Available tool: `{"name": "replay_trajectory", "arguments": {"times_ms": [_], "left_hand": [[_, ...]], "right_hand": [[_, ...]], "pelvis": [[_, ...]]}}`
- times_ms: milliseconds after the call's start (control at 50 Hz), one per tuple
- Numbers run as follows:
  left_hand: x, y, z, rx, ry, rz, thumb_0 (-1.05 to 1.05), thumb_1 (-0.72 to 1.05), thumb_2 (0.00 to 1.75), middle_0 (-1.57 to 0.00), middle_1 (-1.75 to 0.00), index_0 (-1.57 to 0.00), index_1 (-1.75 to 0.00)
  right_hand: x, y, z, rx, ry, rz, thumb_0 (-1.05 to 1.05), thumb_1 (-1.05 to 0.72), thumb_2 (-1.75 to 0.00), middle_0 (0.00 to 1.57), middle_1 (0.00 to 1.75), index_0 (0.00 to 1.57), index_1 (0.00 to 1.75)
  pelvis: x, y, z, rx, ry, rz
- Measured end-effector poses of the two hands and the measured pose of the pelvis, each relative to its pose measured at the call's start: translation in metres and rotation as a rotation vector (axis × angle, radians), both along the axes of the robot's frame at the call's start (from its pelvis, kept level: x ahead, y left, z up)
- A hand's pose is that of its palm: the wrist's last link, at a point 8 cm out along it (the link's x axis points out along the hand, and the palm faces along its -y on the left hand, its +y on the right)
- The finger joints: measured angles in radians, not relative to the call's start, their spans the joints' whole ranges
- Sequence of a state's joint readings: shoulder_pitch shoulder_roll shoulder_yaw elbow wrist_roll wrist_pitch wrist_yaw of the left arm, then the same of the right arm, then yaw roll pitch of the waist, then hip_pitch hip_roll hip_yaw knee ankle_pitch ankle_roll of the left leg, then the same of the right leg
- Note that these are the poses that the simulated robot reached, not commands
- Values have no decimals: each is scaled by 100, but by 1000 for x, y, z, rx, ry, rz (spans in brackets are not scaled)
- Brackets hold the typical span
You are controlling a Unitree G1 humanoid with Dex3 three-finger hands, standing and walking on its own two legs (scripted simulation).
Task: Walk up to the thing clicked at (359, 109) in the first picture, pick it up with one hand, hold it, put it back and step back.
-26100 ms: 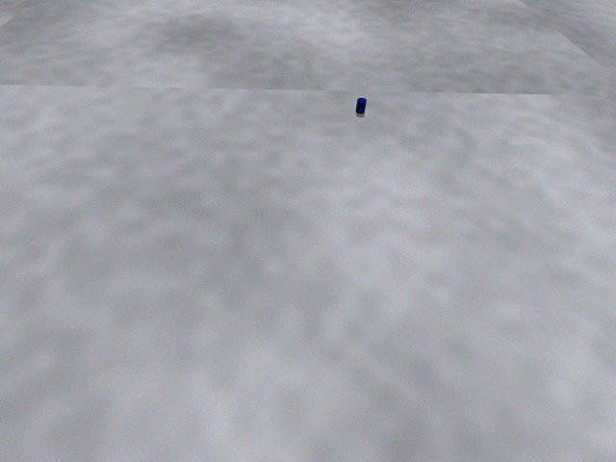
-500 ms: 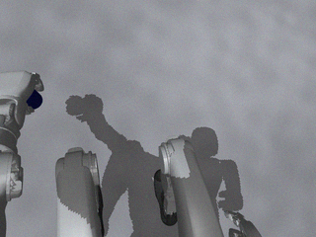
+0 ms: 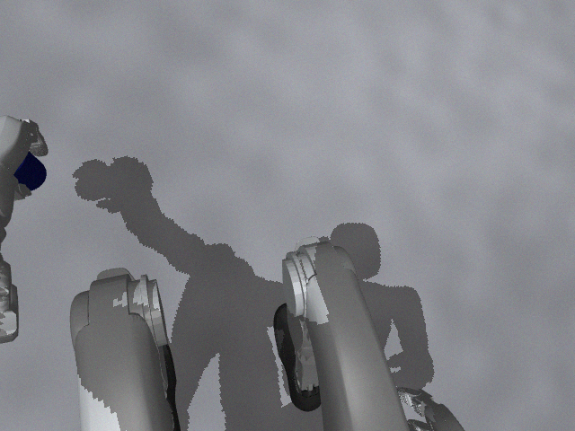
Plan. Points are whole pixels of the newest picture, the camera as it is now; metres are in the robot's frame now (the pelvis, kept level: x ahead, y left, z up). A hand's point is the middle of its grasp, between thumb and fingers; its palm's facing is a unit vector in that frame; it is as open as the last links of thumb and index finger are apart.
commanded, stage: lower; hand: left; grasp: from above
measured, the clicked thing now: (13, 165) +0.49 +0.30 -0.18
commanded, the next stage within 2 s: rest in 0.36 s
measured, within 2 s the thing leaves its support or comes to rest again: rests again in 1.66 s
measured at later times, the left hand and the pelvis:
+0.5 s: hand (26, 183) +0.47 +0.30 -0.21, palm faces -0.44 -0.08 -0.89, open 7.7 cm; pelvis +0.00 +0.00 -0.03, yaw -2 degrees
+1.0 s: hand (39, 183) +0.48 +0.29 -0.25, palm faces -0.43 -0.10 -0.89, open 7.7 cm; pelvis +0.01 +0.00 -0.04, yaw -4 degrees
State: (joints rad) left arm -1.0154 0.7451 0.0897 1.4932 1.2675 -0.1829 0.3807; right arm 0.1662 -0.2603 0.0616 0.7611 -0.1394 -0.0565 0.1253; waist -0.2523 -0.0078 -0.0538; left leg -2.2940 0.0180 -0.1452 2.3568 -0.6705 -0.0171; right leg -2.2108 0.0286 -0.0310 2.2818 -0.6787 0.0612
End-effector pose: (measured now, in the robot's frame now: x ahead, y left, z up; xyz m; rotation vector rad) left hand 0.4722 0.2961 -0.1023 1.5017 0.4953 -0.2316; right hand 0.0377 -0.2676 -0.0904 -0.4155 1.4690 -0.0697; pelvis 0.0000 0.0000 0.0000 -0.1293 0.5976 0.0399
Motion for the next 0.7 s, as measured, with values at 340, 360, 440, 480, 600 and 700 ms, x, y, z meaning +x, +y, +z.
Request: {"name": "replay_trajectory", "arguments": {"times_ms": [340,360,440,480,600,700], "left_hand": [[1,1,-38,-25,21,-16,1,26,41,-81,-57,-85,-54],[1,1,-41,-26,19,-19,1,26,41,-81,-57,-85,-54],[2,1,-49,-29,4,-20,1,26,41,-81,-57,-85,-54],[3,1,-53,-24,-2,-21,1,26,41,-81,-57,-85,-54],[5,2,-61,-11,3,-10,1,26,41,-81,-57,-86,-54],[8,1,-69,-20,7,4,1,26,41,-81,-57,-86,-54]], "right_hand": [[6,-5,-6,-23,19,45,0,-92,-90,20,30,20,30],[5,-5,-7,-25,22,47,0,-92,-90,20,30,20,30],[3,-5,-10,-30,30,51,0,-92,-90,20,30,20,30],[1,-4,-12,-30,34,51,0,-92,-90,20,30,20,30],[-1,0,-16,-18,43,63,0,-91,-90,21,30,20,30],[-3,4,-16,-13,45,73,0,-91,-89,21,30,21,30]], "pelvis": [[3,0,-16,-16,-18,-7],[2,0,-18,-17,-20,-8],[3,0,-23,-21,-26,-12],[3,1,-26,-23,-27,-14],[5,1,-30,-28,-29,-19],[5,2,-33,-36,-34,-24]]}}
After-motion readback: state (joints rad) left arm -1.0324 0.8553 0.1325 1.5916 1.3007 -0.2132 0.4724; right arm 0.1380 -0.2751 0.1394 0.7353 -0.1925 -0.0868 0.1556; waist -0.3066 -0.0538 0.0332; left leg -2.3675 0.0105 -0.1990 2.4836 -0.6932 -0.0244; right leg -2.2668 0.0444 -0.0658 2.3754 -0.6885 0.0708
